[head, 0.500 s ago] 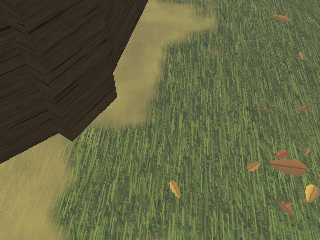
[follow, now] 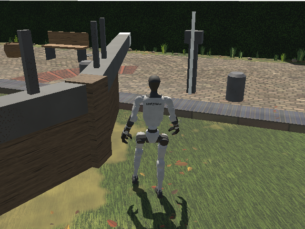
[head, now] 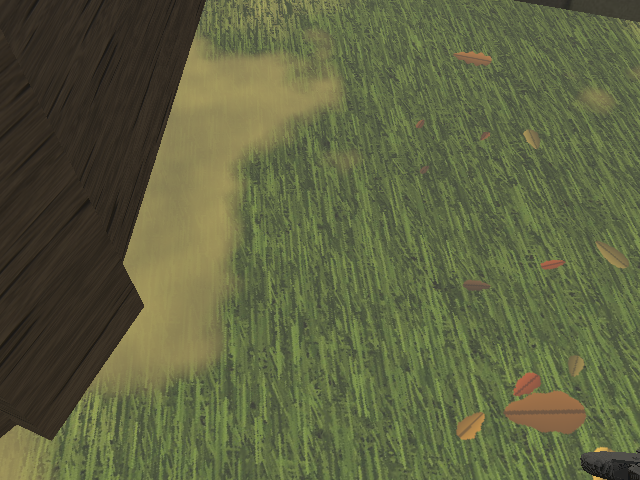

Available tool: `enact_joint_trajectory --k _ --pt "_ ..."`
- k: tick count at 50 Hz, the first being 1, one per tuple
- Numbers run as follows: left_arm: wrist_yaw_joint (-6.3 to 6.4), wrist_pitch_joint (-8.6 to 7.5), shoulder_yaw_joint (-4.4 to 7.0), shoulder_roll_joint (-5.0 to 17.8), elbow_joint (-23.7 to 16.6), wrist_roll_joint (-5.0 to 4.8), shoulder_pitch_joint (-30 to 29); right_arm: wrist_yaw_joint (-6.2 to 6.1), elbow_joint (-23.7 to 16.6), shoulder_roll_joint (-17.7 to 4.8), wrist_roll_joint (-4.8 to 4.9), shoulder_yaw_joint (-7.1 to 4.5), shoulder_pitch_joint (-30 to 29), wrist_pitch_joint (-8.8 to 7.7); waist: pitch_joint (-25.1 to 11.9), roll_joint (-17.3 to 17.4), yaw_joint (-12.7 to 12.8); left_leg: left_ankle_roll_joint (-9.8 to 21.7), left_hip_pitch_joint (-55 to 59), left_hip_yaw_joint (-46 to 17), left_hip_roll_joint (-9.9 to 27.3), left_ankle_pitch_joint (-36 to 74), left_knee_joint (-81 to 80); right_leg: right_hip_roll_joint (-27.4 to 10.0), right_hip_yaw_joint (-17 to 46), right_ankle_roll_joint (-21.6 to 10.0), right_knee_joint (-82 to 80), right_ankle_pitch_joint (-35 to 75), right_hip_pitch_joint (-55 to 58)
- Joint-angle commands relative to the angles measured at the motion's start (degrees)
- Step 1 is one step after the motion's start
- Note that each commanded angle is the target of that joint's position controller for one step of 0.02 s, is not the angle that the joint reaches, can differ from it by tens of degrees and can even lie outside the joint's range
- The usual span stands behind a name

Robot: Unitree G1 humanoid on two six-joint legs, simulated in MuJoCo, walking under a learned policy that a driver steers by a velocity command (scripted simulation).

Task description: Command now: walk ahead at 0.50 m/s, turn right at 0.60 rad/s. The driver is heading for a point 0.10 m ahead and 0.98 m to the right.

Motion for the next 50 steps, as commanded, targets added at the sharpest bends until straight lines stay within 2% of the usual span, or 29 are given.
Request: enact_joint_trajectory --k 1,3,6,8,9,10,11,12,13,14,15,17,19,22,26,30,33,34,35,36,37,38,39,40,41,42,43,46,50 --pt "0.91 -0.76 3.11 10.82 -3.22 -0.36 -0.99 0.45 -4.38 -2.43 0.4 -0.22 -5.43 -0.7 -1.78 -5.8 0.14 -0.74 8.16 2.33 -3.86 10.18 -10.4 -10.79 9.06 -7.95 -6.57 7.03 -6.27" --pt "0.91 -0.61 3.2 10.81 -2.05 -0.71 0.9 0.83 -5.21 -3.43 1.0 -0.51 -7.31 -1.08 -1.55 -6.27 0.78 -0.11 9.65 1.16 -4.55 11.18 -13.58 -11.97 11.62 -7.37 -4.78 4.35 -4.85" --pt "1.18 -0.12 3.13 9.99 -1.23 -0.85 1.49 1.19 -5.29 -5.53 1.17 -1.42 -6.25 -1.63 -1.88 -7.91 -0.38 1.84 10.96 -0.46 -4.6 5.79 -16.42 -13.98 16.51 -6.22 0.54 3.65 0.18" --pt "1.16 0.42 3.0 9.19 -1.26 -0.67 0.53 0.94 -3.96 -6.47 1.12 -2.27 -0.76 -2.06 -3.32 -9.32 -3.37 3.92 17.95 1.11 -5.18 1.8 -18.49 -13.09 17.72 -4.73 5.32 6.56 0.64" --pt "0.99 0.43 2.18 6.91 -1.57 -0.38 0.48 0.56 -2.86 -8.07 0.54 -3.15 5.08 -2.34 -7.52 -8.31 -6.2 5.92 27.71 0.28 -3.23 1.56 -19.04 -9.95 15.51 -2.85 13.12 8.61 -1.31" --pt "0.87 0.43 0.84 3.41 -2.56 0.71 1.89 0.08 -2.26 -11.17 -0.13 -3.89 13.58 -2.37 -16.38 -0.96 -8.91 9.13 42.86 -9.74 6.77 -1.46 -18.12 -5.84 10.5 -0.5 29.83 -1.86 -8.54" --pt "0.87 -0.07 0.21 1.64 -4.13 -1.57 9.44 0.58 -0.29 -14.7 -0.58 -4.8 17.11 -1.59 -22.05 19.54 -5.03 17.72 57.59 -38.37 18.06 -18.17 -26.32 0.43 4.83 3.0 47.34 -24.0 -28.24" --pt "1.11 -0.01 1.26 7.82 -2.32 -2.06 8.11 0.87 -1.56 -8.88 0.72 -3.53 15.08 -1.38 -17.05 11.45 -6.23 16.53 54.63 -40.66 17.95 -30.35 -29.14 -4.18 6.54 3.96 54.32 -21.14 -34.35" --pt "1.05 0.27 2.07 10.51 -2.99 -1.6 1.79 0.52 -1.94 -5.95 0.93 -2.76 12.7 -1.0 -10.24 6.0 -7.56 14.32 47.95 -30.98 15.84 -27.73 -29.7 -6.03 4.71 4.35 55.34 -15.8 -35.64" --pt "1.19 0.52 2.13 10.1 -3.4 -0.97 -1.16 0.36 -2.12 -5.13 0.36 -2.36 10.16 -0.69 -6.69 1.84 -6.68 13.23 41.4 -23.55 13.55 -19.47 -30.21 -7.99 2.98 4.66 54.13 -11.86 -33.53" --pt "1.03 0.46 2.24 9.22 -4.0 -0.44 -3.19 0.2 -1.47 -4.09 0.08 -2.09 8.92 -0.54 -3.8 1.51 -5.97 13.25 36.71 -18.12 11.53 -12.51 -31.19 -9.58 2.93 4.74 51.46 -9.26 -32.53" --pt "0.49 0.88 2.06 6.92 -4.11 -1.06 -2.57 -0.16 -0.63 -3.16 -0.1 -1.87 8.55 -0.99 -3.13 4.36 -4.62 12.85 32.63 -10.51 9.16 -5.89 -33.74 -11.62 1.87 4.66 48.29 -6.83 -28.73" --pt "0.32 1.4 1.64 4.95 -4.85 -1.03 -3.88 -0.25 0.49 -3.77 0.48 -2.2 9.21 -1.47 -2.25 3.79 -4.55 13.85 32.06 -5.97 9.38 -1.07 -35.49 -12.35 0.85 4.92 45.61 -5.65 -30.08" --pt "-0.07 1.4 1.14 3.83 -6.25 -0.63 -6.97 -0.4 1.85 -5.79 0.51 -2.9 10.14 -1.42 -1.65 2.02 -4.94 14.8 33.92 -0.49 10.03 5.96 -36.79 -12.91 0.27 5.62 38.82 0.06 -33.04" --pt "-1.6 0.56 0.46 2.71 -7.34 -0.66 -12.83 -0.74 2.95 -7.23 0.71 -3.1 10.55 -0.61 -0.21 1.34 -6.89 12.95 34.75 8.3 8.12 10.62 -37.12 -12.06 -3.47 5.08 25.86 11.08 -29.92" --pt "-3.03 0.47 0.21 2.52 -9.72 -0.85 -18.75 -0.92 4.73 -9.23 1.67 -3.58 13.72 0.62 1.75 1.05 -8.31 11.79 39.45 12.23 9.82 14.63 -35.81 -10.63 -6.96 3.27 18.06 10.59 -28.34" --pt "-3.45 0.9 1.64 5.37 -10.22 -0.45 -16.22 -1.37 4.85 -11.76 2.58 -4.32 13.45 1.78 -1.41 3.33 -4.79 10.22 43.35 15.27 10.48 38.73 -26.52 -6.17 -10.85 -0.06 16.09 2.39 -20.88" --pt "-3.34 1.13 2.73 7.3 -9.14 -0.43 -11.06 -1.61 4.66 -12.42 2.78 -4.52 13.04 2.28 -4.5 3.7 -1.51 9.57 42.88 16.31 10.03 45.92 -18.52 -3.9 -12.05 -1.69 15.24 0.55 -14.01" --pt "-2.78 1.38 4.48 10.03 -6.56 -0.6 -1.56 -1.89 4.28 -11.67 2.93 -4.17 12.19 2.53 -9.25 2.31 3.79 7.87 37.36 17.78 8.3 44.38 -6.6 -1.86 -11.88 -4.02 11.44 4.3 -0.18" --pt "-1.53 2.13 6.17 14.44 -4.4 -0.94 7.08 -1.97 3.34 -8.26 1.12 -2.79 13.68 2.23 -14.27 -4.86 6.61 5.44 22.4 17.51 5.68 21.32 11.28 -8.86 0.32 -7.35 10.66 3.54 17.53" --pt "-1.42 1.31 6.41 20.13 -5.55 -1.36 3.62 -0.98 -0.48 -0.78 -0.52 -0.19 18.42 0.64 -20.31 -18.25 -1.48 2.62 -1.89 10.43 -6.28 -28.78 30.07 -22.91 34.09 -18.64 4.49 -8.5 33.35" --pt "-1.76 0.33 4.87 14.3 -6.74 -0.97 5.14 -0.25 -0.97 -6.39 1.62 -1.1 11.03 -1.39 -23.38 -10.43 3.84 3.49 -8.02 -0.26 -5.37 -27.73 34.27 -24.43 40.42 -18.22 -2.57 -14.64 33.55" --pt "-1.92 -0.59 3.92 11.79 -5.97 -0.45 2.96 0.1 -2.69 -8.35 3.35 -1.62 6.27 -2.5 -14.6 -8.16 3.66 4.69 -11.06 -0.01 -3.02 -21.55 31.82 -22.85 32.25 -15.42 -3.85 -9.58 26.8" --pt "-1.9 -1.0 3.43 10.5 -6.0 -0.52 -0.42 -0.23 -2.3 -7.44 2.55 -1.32 6.27 -3.0 -10.34 -3.49 0.74 4.82 -7.86 -0.13 -0.66 -16.75 26.62 -20.35 25.92 -13.54 -3.78 -3.22 18.4" --pt "-1.75 -1.01 2.89 8.92 -6.49 -0.39 -3.97 -0.52 -1.59 -7.52 1.02 -1.56 6.69 -2.96 -7.46 -2.79 -1.56 4.09 -4.17 -0.07 0.75 -14.32 21.96 -18.04 20.81 -12.35 -4.34 3.13 11.39" --pt "-1.44 -1.09 2.3 7.6 -7.17 0.47 -6.15 -0.36 -0.98 -7.71 0.72 -1.77 8.44 -2.31 -6.77 -4.44 -3.55 3.53 -0.45 -0.29 2.0 -12.18 20.09 -16.88 17.63 -11.97 -5.45 7.82 6.83" --pt "-1.22 -1.2 2.07 7.06 -7.17 0.66 -7.13 -0.23 -0.51 -7.33 0.59 -1.77 9.49 -1.63 -6.41 -4.83 -4.39 2.7 1.49 0.32 2.24 -11.17 18.37 -16.26 15.94 -12.04 -6.53 11.05 4.01" --pt "-0.34 -1.72 2.03 8.0 -4.94 0.51 -5.45 -0.16 -0.55 -4.52 0.0 -1.01 7.9 -0.24 -4.43 -4.43 -4.23 0.09 2.48 2.5 1.91 -5.47 11.15 -14.66 9.4 -11.85 -8.33 18.57 -1.86" --pt "0.33 -1.67 1.98 8.83 -2.23 0.26 -2.27 0.28 -2.3 -2.29 0.37 0.0 -0.46 -0.4 -1.97 -5.32 -0.6 -0.19 5.14 3.53 -0.17 10.6 -5.68 -11.47 3.94 -8.25 -8.68 13.64 -3.67"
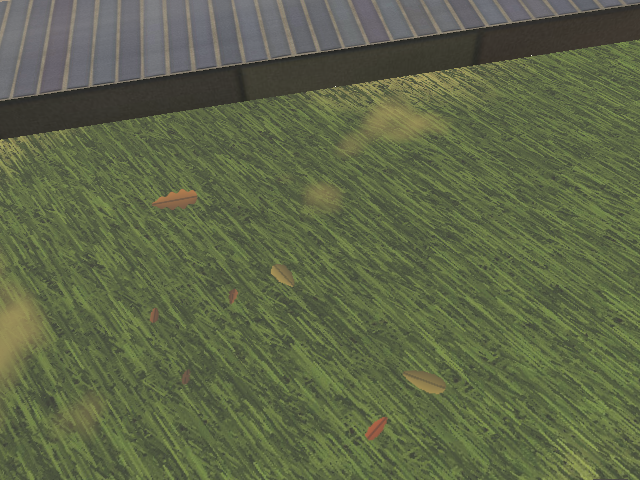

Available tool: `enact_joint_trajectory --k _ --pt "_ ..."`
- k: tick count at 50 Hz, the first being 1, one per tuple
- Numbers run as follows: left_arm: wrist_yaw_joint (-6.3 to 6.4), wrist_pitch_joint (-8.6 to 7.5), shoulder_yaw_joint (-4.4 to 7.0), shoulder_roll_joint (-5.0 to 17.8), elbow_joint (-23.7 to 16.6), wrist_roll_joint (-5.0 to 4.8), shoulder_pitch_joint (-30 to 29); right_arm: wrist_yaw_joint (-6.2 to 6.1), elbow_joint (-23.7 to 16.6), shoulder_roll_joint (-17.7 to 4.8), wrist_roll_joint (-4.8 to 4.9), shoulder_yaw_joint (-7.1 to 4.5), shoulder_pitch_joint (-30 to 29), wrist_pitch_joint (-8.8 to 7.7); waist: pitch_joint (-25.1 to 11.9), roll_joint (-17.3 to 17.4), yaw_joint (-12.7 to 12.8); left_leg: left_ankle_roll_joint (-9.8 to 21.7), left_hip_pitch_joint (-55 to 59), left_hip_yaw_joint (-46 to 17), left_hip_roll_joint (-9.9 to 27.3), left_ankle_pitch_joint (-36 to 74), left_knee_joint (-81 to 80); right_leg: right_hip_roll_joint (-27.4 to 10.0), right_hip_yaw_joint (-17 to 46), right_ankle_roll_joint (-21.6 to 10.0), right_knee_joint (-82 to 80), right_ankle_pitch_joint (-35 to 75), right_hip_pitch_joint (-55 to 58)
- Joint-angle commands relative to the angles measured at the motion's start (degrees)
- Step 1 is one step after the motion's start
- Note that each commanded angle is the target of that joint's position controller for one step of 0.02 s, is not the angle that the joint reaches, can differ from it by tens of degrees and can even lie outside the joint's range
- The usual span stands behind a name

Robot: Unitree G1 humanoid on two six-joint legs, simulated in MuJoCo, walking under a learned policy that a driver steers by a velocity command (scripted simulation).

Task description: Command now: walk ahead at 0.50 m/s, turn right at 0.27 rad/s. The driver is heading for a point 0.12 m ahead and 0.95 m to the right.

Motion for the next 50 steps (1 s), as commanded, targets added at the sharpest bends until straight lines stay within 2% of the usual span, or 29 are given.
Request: enact_joint_trajectory --k 1,5,8,9,10,11,12,13,14,15,16,17,19,21,24,27,32,35,36,37,38,39,40,41,42,43,44,46,50 --pt "0.62 -1.12 2.46 9.8 -2.22 -0.26 -0.08 0.45 -3.73 -2.08 0.39 -0.11 -4.69 -0.63 -0.9 -5.85 0.96 -0.18 7.27 2.38 -2.61 11.74 -10.14 -12.14 6.0 -7.53 -6.85 10.74 -5.39" --pt "0.57 -0.85 2.55 10.17 0.77 -0.75 3.79 1.45 -5.49 -3.25 0.96 -0.37 -9.29 -1.27 1.21 -6.07 2.54 2.27 4.1 1.26 -3.48 10.47 -16.26 -16.16 9.24 -7.26 -4.1 9.76 2.57" --pt "0.91 0.06 2.79 10.5 2.13 -0.63 4.35 2.03 -5.61 -4.3 0.8 -0.82 -7.61 -1.57 0.67 -7.45 0.99 4.99 4.75 1.56 -4.28 3.2 -18.33 -18.8 10.97 -5.78 -0.21 17.08 8.88" --pt "0.97 0.33 2.87 10.79 2.2 -0.61 3.66 1.95 -5.11 -4.98 0.72 -1.18 -5.17 -1.65 -0.62 -8.08 -0.49 6.05 8.49 2.81 -5.48 0.58 -18.85 -18.37 10.55 -5.03 2.55 24.24 9.62" --pt "0.99 0.61 2.69 10.61 2.12 -0.47 2.61 1.61 -3.58 -6.31 0.57 -2.04 0.54 -1.73 -4.31 -7.77 -3.78 7.6 16.86 4.81 -7.35 1.07 -20.31 -16.14 8.7 -3.84 9.08 33.88 9.11" --pt "1.02 0.75 1.93 9.13 1.55 0.12 2.31 1.26 -1.85 -8.69 0.2 -2.96 9.04 -1.77 -11.64 -6.38 -7.72 10.25 31.26 2.2 -3.96 4.4 -17.91 -13.17 6.24 -2.06 20.55 33.22 3.69" --pt "0.84 0.12 0.61 5.01 0.72 0.18 8.41 1.02 -0.96 -13.47 -0.74 -4.16 16.67 -1.65 -21.68 4.01 -7.61 18.25 54.42 -18.15 8.98 0.27 -17.24 -5.64 2.94 2.08 41.45 14.24 -15.66" --pt "0.64 -0.67 0.0 3.99 1.65 -0.45 10.7 1.48 1.12 -11.14 0.62 -3.87 20.35 -1.13 -26.16 14.81 -8.0 22.82 62.2 -38.92 15.56 -12.27 -27.14 -0.12 4.18 4.25 54.75 -21.37 -28.31" --pt "0.37 -1.2 1.21 9.35 0.81 -1.6 5.36 1.33 0.73 -7.58 1.69 -2.68 17.68 -0.9 -17.96 7.7 -9.06 20.17 57.08 -36.57 14.44 -22.42 -29.88 -3.82 6.84 3.78 59.26 -20.3 -34.75" --pt "0.22 -1.54 1.26 9.88 -0.86 -2.02 -0.49 0.96 -0.03 -6.24 1.25 -2.2 13.57 -0.47 -10.67 3.07 -8.36 18.01 48.79 -28.67 12.36 -21.83 -31.1 -6.94 4.02 3.44 58.16 -15.5 -35.99" --pt "0.25 -1.74 1.14 9.15 -1.72 -1.18 -3.8 0.95 -0.15 -5.53 0.49 -1.82 10.38 -0.28 -4.78 -0.2 -6.71 17.29 39.97 -22.75 9.97 -15.95 -33.02 -9.27 2.09 3.46 54.03 -11.48 -35.1" --pt "0.32 -1.48 1.44 8.62 -1.33 -0.59 -3.52 0.85 -0.39 -3.96 -0.15 -1.34 8.46 -0.59 -3.33 0.16 -4.87 16.47 35.31 -18.4 8.27 -10.63 -34.29 -11.36 2.32 3.5 50.35 -8.48 -32.29" --pt "0.28 -0.48 1.16 6.33 0.29 -0.94 -0.32 0.82 0.05 -3.24 -0.28 -1.18 7.6 -1.16 -3.37 2.47 -3.13 16.04 31.09 -12.15 6.24 -4.24 -36.99 -12.5 2.01 4.1 47.22 -6.09 -27.66" --pt "0.5 0.29 0.86 4.97 0.21 -0.93 -1.11 0.69 1.21 -4.32 -0.05 -1.56 8.18 -1.77 -2.27 2.18 -2.95 16.47 29.67 -7.19 6.42 1.58 -38.83 -12.72 2.18 4.94 44.17 -3.77 -28.95" --pt "0.41 0.19 0.69 4.39 -1.03 -0.62 -5.06 0.22 2.56 -5.74 -0.07 -2.04 8.96 -1.73 -1.34 0.92 -3.78 15.54 31.33 -0.63 5.66 8.0 -40.09 -12.53 2.51 5.68 35.57 5.52 -31.84" --pt "-0.62 -0.47 0.22 3.18 -2.26 -0.73 -10.15 -0.28 3.15 -6.25 0.16 -2.0 9.2 -1.38 -0.28 0.86 -5.59 13.32 31.14 5.94 3.58 9.38 -40.93 -11.55 -0.84 5.34 24.43 15.3 -28.52" --pt "-2.38 -0.57 -0.12 2.56 -6.02 -0.91 -17.79 -0.79 5.74 -7.84 0.99 -2.54 13.7 0.42 2.06 -0.44 -8.06 12.52 41.05 8.83 7.27 13.48 -38.46 -10.33 -3.44 3.54 16.48 14.22 -31.38" --pt "-3.31 -0.4 0.88 4.43 -7.47 -0.71 -16.72 -1.55 5.62 -9.65 1.46 -3.16 12.89 2.03 -0.4 1.61 -5.48 10.79 46.13 11.1 8.42 35.26 -30.08 -6.91 -7.38 0.88 15.63 5.1 -27.15" --pt "-3.38 -0.2 1.71 5.9 -6.99 -0.64 -13.13 -2.01 5.29 -10.35 1.44 -3.4 12.41 2.6 -3.06 2.78 -3.17 10.1 46.45 12.01 8.2 44.49 -23.86 -4.9 -8.9 -0.39 15.97 2.11 -22.04" --pt "-3.13 -0.09 3.16 8.26 -5.2 -0.79 -5.48 -2.49 4.83 -10.47 1.36 -3.38 11.48 3.19 -7.21 2.33 1.27 8.75 43.67 13.5 6.79 47.54 -13.51 -2.74 -9.51 -2.26 13.49 3.37 -11.69" --pt "-2.21 0.32 5.06 12.15 -2.86 -0.91 4.54 -2.95 3.79 -9.53 0.92 -2.83 11.23 3.07 -12.65 -0.96 6.12 6.62 32.23 13.83 4.75 37.3 1.61 -5.3 -2.94 -5.28 11.58 5.34 5.74" --pt "-1.37 0.42 6.4 19.02 -2.48 -1.38 6.94 -1.75 0.6 -1.54 -1.14 -0.05 17.05 1.47 -19.12 -15.74 1.22 2.82 4.69 12.35 -5.6 -11.89 23.84 -20.99 26.55 -15.96 11.09 0.17 29.56" --pt "-1.25 -0.02 5.26 15.23 -3.77 -1.4 8.05 -0.76 0.32 -3.84 0.1 -0.02 13.4 -1.01 -26.64 -12.69 3.7 2.71 -4.55 -0.03 -10.05 -29.73 33.05 -26.08 44.55 -20.24 1.92 -6.72 34.66" --pt "-1.17 -0.42 4.19 12.08 -3.39 -0.72 6.13 0.05 -1.6 -7.16 2.46 -1.01 7.27 -2.59 -18.6 -9.7 5.03 4.08 -9.63 -2.54 -6.22 -24.9 32.81 -23.73 35.3 -16.44 0.47 -4.56 29.61" --pt "-1.08 -0.63 3.7 10.54 -3.64 -0.76 2.75 0.13 -2.39 -6.61 2.52 -0.64 5.37 -3.39 -12.99 -5.44 2.81 4.78 -8.24 -2.1 -3.66 -19.99 27.7 -21.21 28.05 -14.04 0.13 -0.78 20.96" --pt "-1.04 -0.59 3.16 9.09 -4.32 -0.75 -1.26 -0.15 -2.09 -6.43 1.14 -0.85 4.73 -3.5 -8.46 -2.6 0.24 4.2 -5.12 -1.59 -1.97 -17.54 22.06 -18.93 22.94 -12.52 -1.01 5.01 12.1" --pt "-0.85 -0.59 2.59 7.69 -5.17 -0.2 -3.9 -0.3 -1.91 -7.04 0.28 -1.35 5.44 -2.93 -6.61 -3.56 -1.88 3.49 -1.02 -1.7 -0.74 -15.71 19.03 -17.19 19.6 -12.08 -2.51 9.81 5.93" --pt "-0.48 -0.59 2.65 7.97 -5.83 -0.1 -5.94 -0.23 -1.96 -5.95 -0.24 -1.36 7.28 -1.58 -5.27 -4.78 -4.13 1.54 2.84 -0.75 -0.6 -14.34 15.11 -15.64 17.08 -12.63 -4.61 14.32 -1.15" --pt "0.79 -0.49 3.41 10.57 -4.4 -0.52 -3.97 -0.51 -3.96 -2.85 -0.58 -0.28 1.06 -0.55 -2.55 -5.19 -2.51 -1.24 6.0 1.19 -2.6 -1.96 -0.7 -11.52 10.32 -10.38 -5.2 14.22 -9.45"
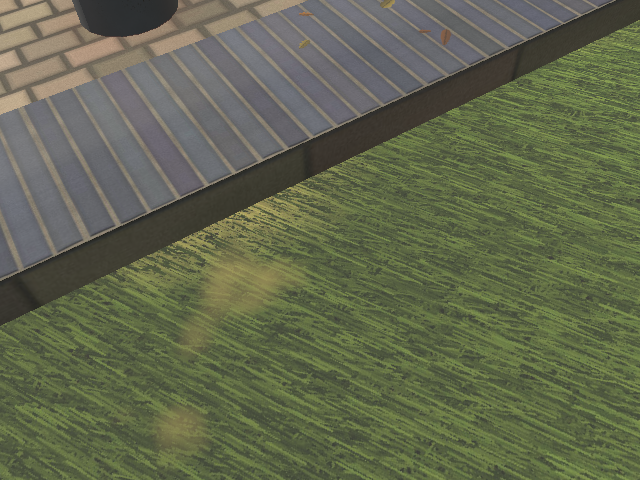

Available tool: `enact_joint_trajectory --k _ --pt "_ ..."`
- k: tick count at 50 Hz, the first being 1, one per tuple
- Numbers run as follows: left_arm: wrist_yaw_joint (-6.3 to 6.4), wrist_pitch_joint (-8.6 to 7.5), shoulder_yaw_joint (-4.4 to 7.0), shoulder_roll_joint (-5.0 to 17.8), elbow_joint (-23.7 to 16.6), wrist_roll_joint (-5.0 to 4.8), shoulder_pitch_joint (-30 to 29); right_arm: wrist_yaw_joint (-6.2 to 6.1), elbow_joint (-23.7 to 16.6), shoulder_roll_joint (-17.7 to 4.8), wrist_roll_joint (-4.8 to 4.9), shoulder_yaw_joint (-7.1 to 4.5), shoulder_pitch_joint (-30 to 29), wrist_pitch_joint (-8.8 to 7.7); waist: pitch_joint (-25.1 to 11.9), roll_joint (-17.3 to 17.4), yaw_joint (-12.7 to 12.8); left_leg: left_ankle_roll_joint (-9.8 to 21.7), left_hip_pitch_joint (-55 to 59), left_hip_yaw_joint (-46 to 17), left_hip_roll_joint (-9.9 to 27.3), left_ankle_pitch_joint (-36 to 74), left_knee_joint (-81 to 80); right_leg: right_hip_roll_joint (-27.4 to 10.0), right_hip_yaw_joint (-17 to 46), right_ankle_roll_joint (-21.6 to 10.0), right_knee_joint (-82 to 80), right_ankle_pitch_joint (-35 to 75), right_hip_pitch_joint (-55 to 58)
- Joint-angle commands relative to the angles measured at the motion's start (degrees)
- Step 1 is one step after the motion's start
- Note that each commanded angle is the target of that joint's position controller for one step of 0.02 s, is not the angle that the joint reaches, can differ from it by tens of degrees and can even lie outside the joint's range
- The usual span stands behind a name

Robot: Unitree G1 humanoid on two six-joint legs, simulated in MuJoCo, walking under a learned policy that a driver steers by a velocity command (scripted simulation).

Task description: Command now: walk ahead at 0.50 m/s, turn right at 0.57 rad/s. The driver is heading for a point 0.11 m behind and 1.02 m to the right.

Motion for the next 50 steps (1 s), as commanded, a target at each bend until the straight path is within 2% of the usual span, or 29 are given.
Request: enact_joint_trajectory --k 1,3,6,8,10,11,12,13,14,15,16,18,20,22,28,32,34,35,36,37,38,39,40,41,42,43,44,47,50 --pt "1.11 -0.82 2.81 10.28 -4.07 -0.35 -2.73 -0.08 -3.77 -2.37 -0.19 -0.41 -2.6 -0.09 -1.76 -5.03 -0.78 -1.61 5.87 2.33 -2.66 11.95 -12.26 -10.72 8.74 -9.03 -7.39 10.66 -5.93" --pt "1.28 -0.48 2.96 10.7 -3.01 -0.54 -0.14 0.23 -4.78 -2.37 0.43 -0.36 -6.48 -0.39 -1.9 -5.57 1.23 -1.61 9.23 2.31 -4.71 17.98 -18.68 -10.55 9.74 -7.62 -6.63 6.38 -6.19" --pt "1.39 -0.16 2.87 10.04 -1.77 -1.09 2.02 0.65 -5.73 -4.52 1.24 -1.2 -8.07 -0.86 -2.17 -6.67 1.36 -0.36 10.35 -0.35 -5.11 16.98 -23.56 -12.66 14.79 -6.32 -2.36 1.72 -1.45" --pt "1.52 0.14 2.88 9.74 -1.66 -0.89 1.8 0.85 -5.53 -5.89 1.29 -1.96 -6.45 -1.26 -2.45 -8.02 0.05 1.32 11.9 -0.89 -5.07 11.94 -24.65 -14.08 18.23 -5.39 1.57 1.6 1.68" --pt "1.39 0.46 2.26 7.74 -1.97 -0.52 1.09 0.5 -3.72 -7.19 0.91 -3.1 0.9 -1.69 -5.14 -8.36 -3.9 3.99 22.46 0.66 -5.05 9.44 -27.48 -11.45 17.89 -3.07 8.82 3.88 0.69" --pt "1.11 0.3 0.95 4.22 -2.69 0.03 1.44 0.08 -3.13 -9.78 -0.11 -3.93 8.3 -1.99 -11.89 -3.83 -7.11 7.38 35.47 -6.23 2.6 6.79 -26.85 -7.98 13.99 -0.92 22.69 -0.39 -4.38" --pt "1.09 -0.28 -0.23 0.46 -4.09 -1.17 9.07 -0.06 -1.66 -15.0 -0.98 -5.25 14.33 -1.3 -19.99 13.37 -4.92 16.83 54.99 -31.47 16.4 -4.68 -31.77 0.36 5.44 3.46 42.66 -21.28 -23.33" --pt "1.2 -0.55 0.34 5.53 -3.55 -1.9 9.63 0.37 -1.26 -11.6 0.68 -4.78 15.13 -0.92 -19.19 14.83 -5.53 18.48 55.69 -44.07 19.53 -20.15 -36.17 -3.68 5.92 4.47 52.58 -23.96 -32.7" --pt "1.24 -0.25 1.45 9.58 -3.63 -1.78 3.76 0.09 -2.18 -7.38 0.88 -3.71 12.46 -0.67 -11.74 7.9 -7.25 15.89 49.51 -35.92 16.84 -21.8 -37.46 -6.12 5.97 4.95 55.67 -18.6 -34.96" --pt "1.36 0.09 1.69 9.99 -4.42 -1.07 -0.47 -0.11 -2.4 -6.03 0.39 -3.2 9.69 -0.26 -7.24 3.7 -6.9 13.88 42.78 -27.07 14.37 -14.47 -37.52 -8.05 3.78 5.22 55.19 -14.36 -33.71" --pt "1.27 0.12 1.8 9.32 -5.18 -0.44 -2.87 -0.18 -2.03 -4.87 0.02 -2.79 7.72 -0.02 -3.87 2.68 -5.95 13.33 36.96 -20.76 11.95 -6.84 -38.53 -9.55 3.52 5.3 52.51 -11.52 -32.22" --pt "0.74 0.63 1.77 7.03 -5.36 -0.99 -2.5 -0.4 -1.32 -3.32 -0.22 -2.33 6.38 -0.26 -1.86 5.03 -3.95 12.32 31.21 -11.98 8.87 1.02 -41.32 -11.78 2.62 5.12 48.43 -8.85 -27.81" --pt "0.53 1.31 1.29 4.74 -5.92 -1.07 -3.2 -0.32 -0.33 -3.75 0.49 -2.67 6.71 -0.71 -1.08 4.76 -3.63 13.29 29.95 -7.1 8.84 5.85 -43.45 -12.46 1.42 5.43 45.05 -7.92 -27.82" --pt "0.39 1.57 0.93 3.74 -7.04 -0.62 -5.42 -0.33 0.71 -5.49 0.54 -3.35 7.4 -0.89 -0.68 3.14 -3.74 14.42 30.79 -3.88 9.9 10.47 -44.73 -13.03 1.22 5.98 40.6 -4.93 -29.65" --pt "-1.59 0.74 0.16 2.39 -8.65 -0.71 -13.87 -0.79 2.84 -7.93 0.94 -4.01 8.5 0.11 0.84 1.78 -6.27 12.1 33.06 8.37 8.18 16.46 -45.36 -12.14 -3.28 5.37 22.97 10.2 -25.93" --pt "-2.78 0.86 0.43 3.22 -10.77 -0.89 -18.23 -0.78 4.46 -9.98 2.12 -4.69 10.68 1.29 2.46 1.88 -6.55 10.61 38.55 11.72 10.19 22.34 -42.99 -10.71 -6.04 2.95 16.61 6.41 -24.12" --pt "-2.94 1.16 1.51 5.25 -10.9 -0.43 -15.91 -1.06 4.51 -11.77 2.74 -5.26 10.38 2.01 -0.11 3.43 -3.99 9.49 40.97 14.04 10.3 41.1 -35.71 -7.37 -9.07 0.6 15.45 0.4 -18.14" --pt "-2.84 1.37 2.58 7.06 -9.81 -0.34 -10.87 -1.27 4.4 -12.41 2.99 -5.46 9.99 2.48 -3.2 3.68 -0.74 8.74 40.56 15.43 9.64 49.25 -27.73 -5.0 -10.55 -0.98 14.24 -1.12 -11.1" --pt "-2.29 1.62 4.37 9.92 -7.01 -0.53 -1.13 -1.54 4.08 -11.5 3.03 -5.05 9.46 2.75 -8.09 2.22 4.46 7.02 35.25 17.15 7.68 49.47 -15.63 -2.62 -10.78 -3.2 10.91 2.29 2.87" --pt "-1.04 2.27 6.12 14.57 -4.81 -0.93 8.06 -1.64 3.03 -8.12 1.07 -3.67 10.75 2.5 -13.28 -5.22 7.53 4.43 19.94 17.05 5.08 27.02 2.75 -10.09 2.09 -6.77 10.13 1.81 20.69" --pt "-0.97 1.43 6.3 20.46 -5.94 -1.42 4.85 -0.75 -0.96 -0.81 -0.61 -1.04 15.13 0.87 -19.59 -18.61 -0.22 1.52 -3.84 9.61 -6.67 -21.2 21.25 -23.97 35.96 -18.05 3.22 -10.98 35.94" --pt "-1.27 0.51 4.78 14.64 -6.95 -1.06 6.4 -0.08 -1.32 -6.36 1.77 -2.02 7.69 -1.09 -21.96 -10.69 5.08 2.43 -10.12 -0.54 -5.56 -19.69 25.64 -25.19 41.24 -17.33 -3.59 -16.86 35.78" --pt "-1.4 -0.38 3.8 12.0 -6.15 -0.59 4.27 0.22 -2.87 -8.28 3.42 -2.5 3.28 -2.14 -13.44 -8.75 4.84 3.69 -13.19 -0.08 -3.27 -13.59 23.48 -23.57 33.12 -14.63 -4.43 -11.64 29.32" --pt "-1.34 -0.76 3.25 10.59 -6.27 -0.63 0.86 -0.14 -2.37 -7.42 2.51 -2.23 3.33 -2.62 -9.55 -4.24 2.02 3.88 -9.77 -0.3 -0.94 -8.78 18.43 -21.1 26.87 -12.73 -4.21 -5.38 21.02" --pt "-1.19 -0.74 2.7 9.01 -6.81 -0.46 -2.84 -0.44 -1.7 -7.54 0.95 -2.5 3.69 -2.55 -6.69 -3.46 -0.32 3.22 -5.77 -0.31 0.46 -6.25 13.71 -18.82 21.76 -11.52 -4.75 0.88 13.72" --pt "-0.92 -0.78 2.26 8.09 -7.61 0.3 -4.92 -0.32 -1.48 -7.72 0.51 -2.75 4.83 -1.97 -5.85 -4.99 -2.28 2.74 -1.96 -0.76 1.33 -4.32 11.69 -17.41 19.28 -11.29 -5.96 4.98 8.89" --pt "-0.69 -0.86 2.2 7.94 -7.74 0.43 -5.84 -0.22 -1.41 -7.35 0.32 -2.8 5.35 -1.35 -5.41 -5.26 -3.15 1.95 -0.13 -0.41 1.25 -3.51 9.77 -16.71 18.17 -11.53 -7.03 7.62 6.05" --pt "0.35 -1.15 2.52 9.31 -6.32 0.13 -4.43 -0.27 -2.12 -4.96 -0.26 -2.2 2.9 -0.05 -3.34 -4.29 -3.15 -0.6 0.89 1.3 -0.05 1.65 1.76 -14.78 13.23 -11.61 -8.03 13.57 -0.23" --pt "1.11 -0.81 2.77 10.1 -4.7 -0.29 -1.9 0.03 -3.9 -2.72 -0.12 -1.25 -4.26 -0.05 -1.5 -5.24 -0.49 -1.36 3.44 1.58 -2.48 13.39 -12.06 -11.66 10.1 -8.83 -7.46 9.48 -3.08"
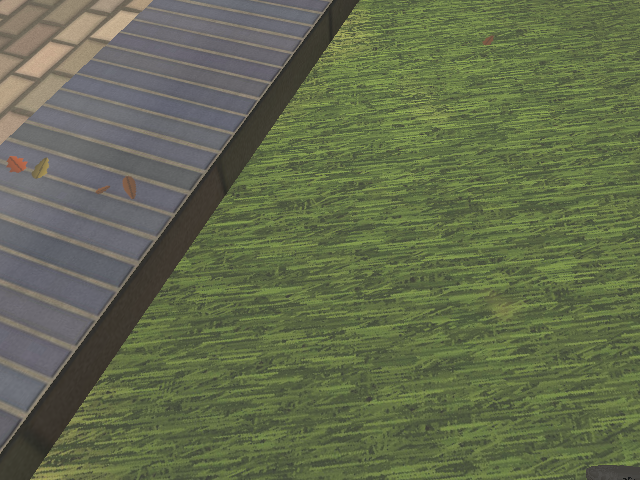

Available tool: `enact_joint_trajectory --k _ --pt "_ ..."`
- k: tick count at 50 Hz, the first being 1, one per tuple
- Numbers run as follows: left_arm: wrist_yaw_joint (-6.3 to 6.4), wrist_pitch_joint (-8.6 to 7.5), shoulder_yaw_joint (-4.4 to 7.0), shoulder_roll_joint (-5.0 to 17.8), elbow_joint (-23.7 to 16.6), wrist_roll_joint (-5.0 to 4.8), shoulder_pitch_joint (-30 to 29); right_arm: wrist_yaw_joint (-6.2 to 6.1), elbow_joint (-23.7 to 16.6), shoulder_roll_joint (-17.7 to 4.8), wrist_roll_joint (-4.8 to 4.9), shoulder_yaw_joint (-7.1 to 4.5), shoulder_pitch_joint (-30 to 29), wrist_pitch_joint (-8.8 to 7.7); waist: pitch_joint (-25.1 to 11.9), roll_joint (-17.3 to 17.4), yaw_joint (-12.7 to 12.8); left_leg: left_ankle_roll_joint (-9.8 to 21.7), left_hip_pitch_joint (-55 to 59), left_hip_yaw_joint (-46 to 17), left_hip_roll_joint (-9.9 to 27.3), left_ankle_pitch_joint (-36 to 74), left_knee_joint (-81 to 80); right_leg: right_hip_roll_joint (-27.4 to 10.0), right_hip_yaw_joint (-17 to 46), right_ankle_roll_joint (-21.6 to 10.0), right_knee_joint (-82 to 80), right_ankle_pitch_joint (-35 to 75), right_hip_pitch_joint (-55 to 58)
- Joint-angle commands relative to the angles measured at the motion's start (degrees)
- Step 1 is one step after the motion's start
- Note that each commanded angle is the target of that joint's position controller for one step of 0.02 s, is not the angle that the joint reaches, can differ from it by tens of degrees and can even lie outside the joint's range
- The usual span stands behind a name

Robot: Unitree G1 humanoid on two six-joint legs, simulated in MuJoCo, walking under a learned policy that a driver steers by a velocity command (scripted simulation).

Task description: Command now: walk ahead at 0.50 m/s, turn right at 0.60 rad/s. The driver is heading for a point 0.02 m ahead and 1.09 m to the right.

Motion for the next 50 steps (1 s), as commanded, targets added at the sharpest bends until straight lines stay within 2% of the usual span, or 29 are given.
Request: enact_joint_trajectory --k 1,4,7,9,10,11,12,13,14,15,16,18,20,23,27,31,34,35,36,37,38,39,40,41,42,43,45,47,50 --pt "1.04 -0.83 2.9 10.41 -3.5 -0.42 -1.96 0.33 -4.09 -2.15 0.14 -0.26 -4.5 -0.46 -1.69 -5.76 -0.32 -0.91 6.57 1.79 -3.35 11.11 -11.78 -10.71 9.22 -8.28 -6.78 8.44 -5.5" --pt "1.18 -0.59 3.06 10.67 -1.72 -0.89 1.16 1.01 -5.48 -3.16 1.09 -0.48 -8.42 -1.0 -1.3 -6.22 1.17 -0.19 9.54 0.67 -4.96 14.01 -17.71 -12.0 12.47 -7.22 -4.67 4.3 -4.03" --pt "1.46 -0.06 2.98 9.95 -0.91 -1.0 1.89 1.44 -5.66 -5.15 1.27 -1.35 -7.64 -1.51 -1.69 -7.74 0.13 1.71 10.85 -0.96 -5.14 8.43 -20.77 -13.96 17.46 -6.05 0.82 3.7 1.33" --pt "1.43 0.45 2.86 9.21 -0.98 -0.81 0.91 1.18 -4.37 -6.08 1.21 -2.18 -2.15 -1.93 -3.18 -9.11 -2.88 3.84 18.08 0.63 -5.74 4.59 -23.01 -13.02 18.67 -4.56 5.68 6.76 1.78" --pt "1.23 0.42 2.03 6.94 -1.31 -0.51 0.85 0.78 -3.33 -7.71 0.58 -3.05 3.7 -2.22 -7.51 -8.02 -5.73 5.96 28.19 -0.38 -3.58 4.47 -23.48 -9.9 16.42 -2.7 13.64 8.71 -0.35" --pt "1.09 0.33 0.73 3.49 -2.31 0.59 2.15 0.29 -2.74 -10.9 -0.11 -3.81 12.31 -2.24 -16.3 -0.61 -8.5 9.25 43.62 -10.41 6.54 2.08 -22.37 -5.79 11.22 -0.37 30.25 -1.92 -7.86" --pt "1.09 -0.17 0.13 1.87 -3.71 -1.65 9.82 0.78 -0.62 -14.21 -0.45 -4.7 16.03 -1.47 -22.02 19.71 -4.72 18.03 58.49 -38.76 18.01 -13.94 -29.99 0.39 5.45 3.11 47.58 -24.52 -27.66" --pt "1.32 -0.11 1.16 8.05 -1.94 -2.04 8.38 1.02 -1.95 -8.4 0.88 -3.45 14.05 -1.23 -17.05 11.47 -5.96 16.69 55.45 -40.8 17.76 -25.88 -32.67 -4.43 7.05 4.09 54.49 -21.67 -33.62" --pt "1.25 0.17 1.96 10.69 -2.69 -1.59 1.84 0.64 -2.3 -5.47 1.02 -2.68 11.72 -0.84 -10.09 5.83 -7.41 14.37 48.62 -31.01 15.49 -23.59 -33.3 -6.24 5.23 4.53 55.5 -16.26 -34.93" --pt "1.36 0.42 1.99 10.15 -3.18 -0.99 -1.16 0.51 -2.47 -4.79 0.42 -2.28 9.09 -0.51 -6.37 1.68 -6.46 13.25 41.88 -23.77 13.16 -15.66 -34.02 -8.13 3.49 4.89 54.33 -12.36 -32.86" --pt "1.18 0.37 2.12 9.26 -3.8 -0.49 -3.14 0.36 -1.84 -3.8 0.16 -2.01 7.72 -0.34 -3.35 1.42 -5.64 13.23 37.05 -18.43 11.12 -9.06 -35.15 -9.7 3.39 4.98 51.64 -9.84 -31.86" --pt "0.66 0.84 1.95 6.89 -3.87 -1.15 -2.39 0.08 -1.03 -2.78 0.03 -1.76 7.12 -0.78 -2.46 4.32 -4.14 12.76 32.61 -10.78 8.66 -2.92 -37.86 -11.72 2.2 4.89 48.37 -7.62 -27.98" --pt "0.5 1.39 1.51 4.92 -4.63 -1.07 -3.75 0.06 0.09 -3.51 0.61 -2.13 7.68 -1.25 -1.58 3.84 -4.03 13.85 31.8 -6.35 8.98 1.64 -39.73 -12.5 1.17 5.2 45.51 -6.44 -29.17" --pt "0.1 1.42 1.04 3.91 -5.97 -0.65 -6.93 -0.07 1.49 -5.66 0.61 -2.91 8.57 -1.21 -1.16 2.11 -4.44 14.8 33.69 -0.95 9.77 8.17 -41.06 -13.14 0.66 5.92 38.46 -0.53 -31.86" --pt "-1.42 0.62 0.41 2.94 -6.99 -0.71 -12.91 -0.46 2.64 -7.15 0.89 -3.19 9.03 -0.4 0.2 1.41 -6.38 12.89 34.49 7.82 7.98 12.22 -41.42 -12.3 -3.0 5.37 25.53 10.42 -28.46" --pt "-2.73 0.63 0.31 3.11 -9.29 -0.92 -18.43 -0.6 4.39 -9.18 1.96 -3.77 11.87 0.75 2.11 1.33 -7.5 11.51 39.18 11.64 9.76 15.26 -40.19 -11.06 -6.05 3.45 17.98 9.39 -26.68" --pt "-3.05 1.11 1.82 6.04 -9.62 -0.41 -15.4 -0.95 4.54 -11.7 2.94 -4.55 11.52 1.87 -1.23 3.36 -3.85 9.88 42.87 14.8 10.24 39.42 -30.23 -6.51 -10.14 0.06 15.99 0.9 -18.62" --pt "-2.91 1.32 3.02 8.01 -8.16 -0.42 -9.22 -1.14 4.34 -12.12 3.21 -4.66 10.89 2.37 -4.67 3.25 0.0 8.97 41.73 16.26 9.34 45.96 -21.21 -4.05 -11.52 -1.67 14.22 0.33 -10.36" --pt "-2.19 1.68 4.96 11.23 -5.2 -0.63 0.97 -1.41 4.02 -10.79 3.07 -4.07 10.72 2.51 -9.72 1.55 5.17 7.03 34.65 17.58 7.26 42.94 -8.18 -2.17 -10.7 -3.99 11.25 3.39 4.9" --pt "-0.93 2.26 6.24 16.17 -3.57 -1.25 7.5 -1.3 2.8 -5.24 0.13 -2.1 13.2 2.23 -14.43 -10.23 5.16 4.41 17.65 17.34 3.33 5.91 10.97 -13.23 6.55 -7.92 11.34 5.43 21.96" --pt "-1.22 1.26 6.07 19.77 -5.92 -1.5 4.03 -0.66 -1.04 -1.55 0.08 -0.36 14.92 0.49 -23.01 -19.41 -0.01 2.11 -2.52 6.95 -8.11 -27.06 28.2 -24.81 40.47 -19.65 0.82 -12.66 34.58" --pt "-1.74 0.24 4.49 14.09 -6.26 -1.03 4.28 0.04 -1.5 -7.53 2.29 -1.62 7.86 -1.34 -20.97 -9.64 4.35 3.25 -8.83 -0.92 -4.98 -23.34 30.36 -24.62 39.37 -16.61 -4.09 -15.27 32.53" --pt "-1.78 -0.6 3.7 11.97 -5.6 -0.57 2.57 0.35 -2.83 -7.96 3.53 -1.64 4.58 -2.33 -13.31 -8.17 3.44 4.52 -10.47 -0.11 -2.95 -18.01 27.25 -22.79 31.65 -14.39 -4.42 -11.48 25.6" --pt "-1.78 -1.04 3.16 10.66 -5.72 -0.51 -1.03 -0.06 -2.03 -7.07 2.5 -1.46 4.83 -2.65 -8.83 -2.92 0.4 4.39 -6.99 -0.32 -0.53 -13.6 22.09 -20.3 25.47 -12.51 -4.37 -4.6 16.84" --pt "-1.55 -1.13 2.6 8.92 -6.16 -0.33 -4.38 -0.37 -1.4 -7.43 0.99 -1.8 5.41 -2.42 -6.84 -3.15 -1.7 3.75 -3.08 -0.57 0.97 -11.09 17.36 -18.11 20.73 -11.52 -4.85 1.32 10.6" --pt "-1.25 -1.12 2.26 8.41 -6.9 0.34 -6.2 -0.21 -1.17 -7.47 0.63 -1.97 6.44 -1.82 -5.91 -5.0 -3.35 3.22 0.25 -0.74 1.63 -9.28 15.77 -16.78 18.65 -11.33 -6.04 5.0 6.24" --pt "-0.67 -1.36 2.26 8.49 -6.54 0.22 -6.7 -0.13 -0.95 -6.3 0.11 -1.85 6.94 -0.72 -5.14 -4.89 -4.27 1.45 2.4 0.43 1.23 -7.43 11.93 -15.56 15.63 -11.89 -7.37 11.15 1.56" --pt "0.12 -1.44 2.53 9.6 -5.46 0.13 -5.01 -0.25 -1.86 -4.89 -0.2 -1.45 4.05 -0.03 -3.58 -4.21 -3.65 -0.24 1.83 1.25 0.23 -2.7 5.99 -14.11 12.57 -11.64 -7.83 13.95 -1.44" --pt "0.88 -1.03 2.67 10.15 -3.88 -0.22 -2.54 -0.02 -3.61 -2.83 -0.03 -0.62 -2.76 -0.08 -1.93 -5.38 -1.11 -1.12 3.79 1.46 -2.1 8.45 -7.31 -11.18 9.68 -8.98 -7.17 10.34 -3.68"
Velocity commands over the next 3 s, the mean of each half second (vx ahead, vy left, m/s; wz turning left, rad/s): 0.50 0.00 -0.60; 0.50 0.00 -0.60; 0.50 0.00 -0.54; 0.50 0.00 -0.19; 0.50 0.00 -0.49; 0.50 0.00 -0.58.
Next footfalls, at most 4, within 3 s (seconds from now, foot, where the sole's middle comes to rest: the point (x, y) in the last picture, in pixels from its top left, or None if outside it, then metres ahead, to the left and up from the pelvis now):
0.20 left None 0.32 0.14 -0.78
0.72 right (464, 463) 0.50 -0.20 -0.78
1.22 left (450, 313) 0.86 -0.20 -0.78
1.72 right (618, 330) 0.82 -0.58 -0.78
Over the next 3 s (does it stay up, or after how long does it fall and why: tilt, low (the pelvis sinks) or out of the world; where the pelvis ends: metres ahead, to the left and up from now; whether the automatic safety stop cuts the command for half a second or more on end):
stays up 1.06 -0.99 0.00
